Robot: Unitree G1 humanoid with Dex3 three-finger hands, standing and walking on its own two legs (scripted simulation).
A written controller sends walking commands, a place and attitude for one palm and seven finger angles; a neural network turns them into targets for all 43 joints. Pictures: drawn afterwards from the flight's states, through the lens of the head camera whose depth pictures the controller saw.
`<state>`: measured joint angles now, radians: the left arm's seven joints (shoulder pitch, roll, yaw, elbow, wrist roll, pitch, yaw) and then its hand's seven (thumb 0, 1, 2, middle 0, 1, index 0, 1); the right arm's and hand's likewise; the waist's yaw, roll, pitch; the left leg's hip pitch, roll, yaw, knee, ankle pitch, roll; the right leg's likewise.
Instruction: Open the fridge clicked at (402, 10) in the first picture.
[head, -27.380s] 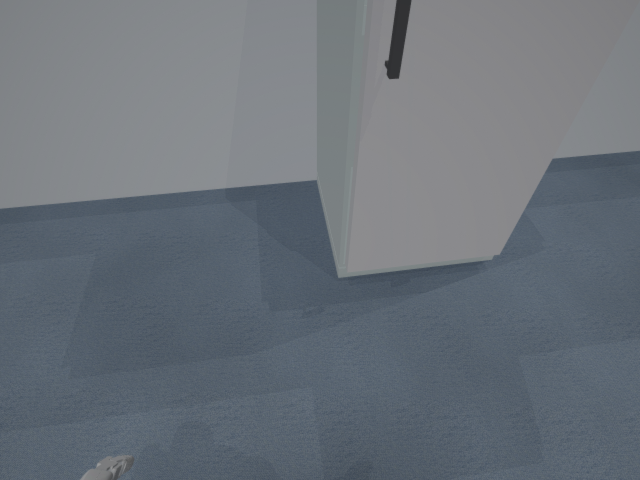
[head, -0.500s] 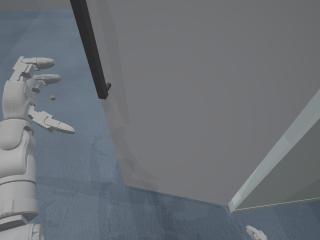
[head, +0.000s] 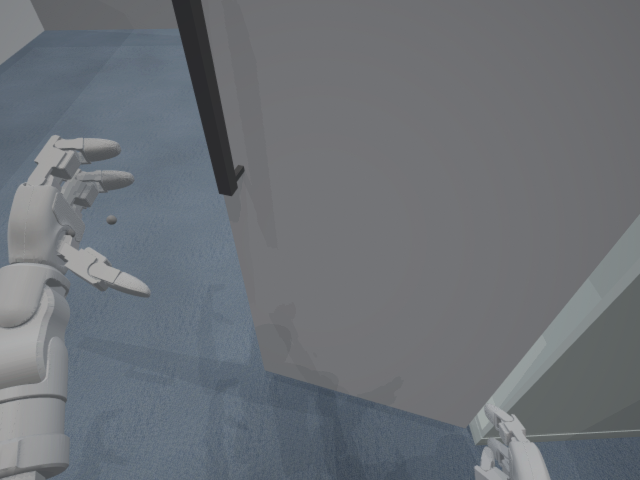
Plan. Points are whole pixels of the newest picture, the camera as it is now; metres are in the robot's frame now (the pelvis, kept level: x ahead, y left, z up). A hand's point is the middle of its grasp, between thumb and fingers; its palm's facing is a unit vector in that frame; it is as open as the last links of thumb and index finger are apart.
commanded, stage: draw the hand back to the body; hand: left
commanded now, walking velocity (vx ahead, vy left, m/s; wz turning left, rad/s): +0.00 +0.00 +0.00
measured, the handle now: (210, 67) +0.51 +0.20 +0.28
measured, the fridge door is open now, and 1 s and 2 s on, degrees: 71 71 71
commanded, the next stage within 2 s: step back with the hand held close in 1.54 s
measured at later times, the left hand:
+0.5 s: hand (98, 272) +0.26 +0.26 +0.17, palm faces +0.14 -0.99 -0.10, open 14.5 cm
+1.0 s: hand (71, 287) +0.24 +0.28 +0.17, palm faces +0.43 -0.84 -0.34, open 10.4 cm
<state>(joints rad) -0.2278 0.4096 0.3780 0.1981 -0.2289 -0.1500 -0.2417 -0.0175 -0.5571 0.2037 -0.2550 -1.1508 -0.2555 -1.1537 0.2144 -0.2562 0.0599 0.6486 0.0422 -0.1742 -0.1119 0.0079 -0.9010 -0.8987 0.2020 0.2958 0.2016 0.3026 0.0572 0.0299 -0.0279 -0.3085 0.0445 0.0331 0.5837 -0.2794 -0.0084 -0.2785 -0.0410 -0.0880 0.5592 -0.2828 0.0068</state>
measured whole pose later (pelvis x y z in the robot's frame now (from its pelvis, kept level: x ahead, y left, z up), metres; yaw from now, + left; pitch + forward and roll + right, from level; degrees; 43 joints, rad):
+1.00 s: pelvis +0.02 +0.02 +0.01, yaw -2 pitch -4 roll +0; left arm 0.34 0.34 0.33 -0.32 -0.07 -0.08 0.10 -0.01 0.29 0.61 -0.23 -0.65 -0.23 -0.65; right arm 0.23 -0.23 0.03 0.68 -0.02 -0.16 -0.08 0.01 -0.90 -0.90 0.20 0.30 0.20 0.30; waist 0.06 0.04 0.00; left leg -0.12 0.01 0.08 0.44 -0.25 0.02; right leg -0.11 -0.06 -0.05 0.43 -0.25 0.04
